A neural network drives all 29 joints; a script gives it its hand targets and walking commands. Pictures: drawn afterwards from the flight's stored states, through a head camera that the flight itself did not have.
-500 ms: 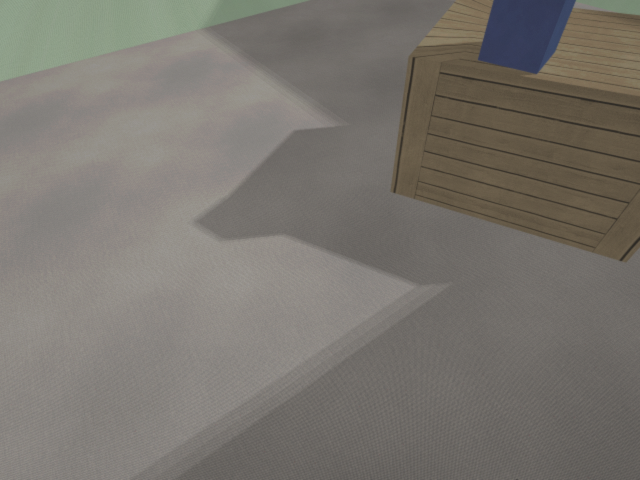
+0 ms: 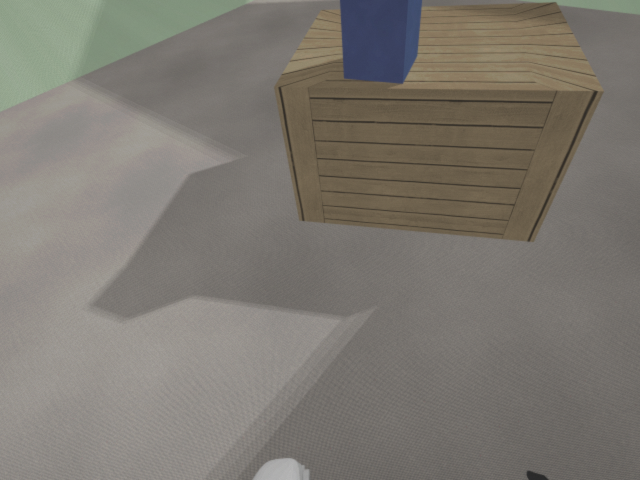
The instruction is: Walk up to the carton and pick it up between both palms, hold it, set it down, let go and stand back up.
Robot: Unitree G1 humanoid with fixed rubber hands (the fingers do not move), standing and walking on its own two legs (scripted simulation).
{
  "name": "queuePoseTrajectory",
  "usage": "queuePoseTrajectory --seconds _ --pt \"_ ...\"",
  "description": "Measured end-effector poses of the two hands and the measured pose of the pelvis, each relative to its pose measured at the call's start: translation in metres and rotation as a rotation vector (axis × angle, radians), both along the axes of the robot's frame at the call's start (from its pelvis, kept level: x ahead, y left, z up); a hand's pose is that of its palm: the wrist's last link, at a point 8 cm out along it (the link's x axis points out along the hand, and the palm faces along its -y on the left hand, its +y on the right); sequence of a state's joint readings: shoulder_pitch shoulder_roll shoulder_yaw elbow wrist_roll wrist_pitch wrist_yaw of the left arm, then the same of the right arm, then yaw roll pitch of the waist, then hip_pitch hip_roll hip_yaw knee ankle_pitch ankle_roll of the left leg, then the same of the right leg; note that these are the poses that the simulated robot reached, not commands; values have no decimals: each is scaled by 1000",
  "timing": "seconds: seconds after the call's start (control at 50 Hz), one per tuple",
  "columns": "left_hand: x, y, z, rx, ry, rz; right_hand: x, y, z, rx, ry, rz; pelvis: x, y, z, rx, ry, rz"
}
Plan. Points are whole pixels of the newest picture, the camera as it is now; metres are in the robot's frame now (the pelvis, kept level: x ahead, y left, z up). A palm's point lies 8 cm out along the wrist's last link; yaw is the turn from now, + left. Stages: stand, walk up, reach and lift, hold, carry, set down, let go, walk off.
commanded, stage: walk up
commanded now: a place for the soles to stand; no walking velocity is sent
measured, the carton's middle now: (382, 28) +1.39 -0.10 +0.00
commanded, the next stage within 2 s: none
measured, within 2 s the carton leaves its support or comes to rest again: neither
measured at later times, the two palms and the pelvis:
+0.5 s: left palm (177, 328) +0.37 +0.31 -0.10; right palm (496, 412) +0.24 -0.18 -0.09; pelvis +0.26 +0.07 +0.01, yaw -8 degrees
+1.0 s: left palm (244, 234) +0.59 +0.23 -0.10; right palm (503, 286) +0.46 -0.26 -0.12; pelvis +0.49 +0.00 +0.00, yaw -11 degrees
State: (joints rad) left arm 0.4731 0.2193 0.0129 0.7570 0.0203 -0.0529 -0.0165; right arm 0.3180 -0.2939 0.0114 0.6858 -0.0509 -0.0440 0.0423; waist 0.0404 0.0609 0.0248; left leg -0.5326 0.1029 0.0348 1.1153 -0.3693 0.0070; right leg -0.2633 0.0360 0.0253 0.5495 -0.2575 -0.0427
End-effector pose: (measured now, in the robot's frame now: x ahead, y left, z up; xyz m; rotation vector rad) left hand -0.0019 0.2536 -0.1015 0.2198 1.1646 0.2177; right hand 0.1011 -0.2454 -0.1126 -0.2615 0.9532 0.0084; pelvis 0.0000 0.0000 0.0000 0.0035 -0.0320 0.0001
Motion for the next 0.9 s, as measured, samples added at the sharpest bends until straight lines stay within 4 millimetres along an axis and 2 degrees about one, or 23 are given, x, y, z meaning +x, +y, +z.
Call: queuePoseTrajectory --seconds 0.1,0.2,0.3,0.34,0.42,0.48,0.56,0.68,0.76,0.82,0.86,0.9 --pt "26 5 2 -23 52 -5 49 10 12 3 -12 -18 49 8 7 -8 4 -44" --pt "79 27 -8 -34 80 -31 102 22 15 -24 -8 -42 107 27 3 -23 9 -67" --pt "160 61 -39 -43 97 -104 158 38 3 -90 -33 -100 173 55 -21 -23 9 -91" --pt "200 68 -43 -46 90 -142 163 44 1 -95 -15 -151 190 63 -22 -8 0 -97" --pt "293 69 -23 -50 -10 -241 153 54 14 -87 75 -246 226 69 -2 -16 -1 -120" --pt "357 64 -7 -55 -85 -303 142 59 23 -82 140 -300 253 71 9 -24 4 -131" --pt "424 48 2 -73 -147 -342 128 68 22 -60 246 -362 290 68 14 -21 6 -137" --pt "511 -1 0 -119 -186 -415 135 74 11 -8 356 -423 344 53 9 6 -4 -157" --pt "570 -37 -3 -122 -218 -463 155 64 -3 15 419 -443 387 35 -1 16 -3 -173" --pt "609 -53 -11 -90 -260 -463 178 48 -22 25 475 -427 419 17 -17 12 8 -175" --pt "618 -53 -14 -70 -257 -419 204 35 -28 26 474 -412 434 8 -21 6 6 -187" --pt "615 -45 -12 -51 -219 -356 244 20 -25 15 416 -392 450 4 -15 5 0 -193"
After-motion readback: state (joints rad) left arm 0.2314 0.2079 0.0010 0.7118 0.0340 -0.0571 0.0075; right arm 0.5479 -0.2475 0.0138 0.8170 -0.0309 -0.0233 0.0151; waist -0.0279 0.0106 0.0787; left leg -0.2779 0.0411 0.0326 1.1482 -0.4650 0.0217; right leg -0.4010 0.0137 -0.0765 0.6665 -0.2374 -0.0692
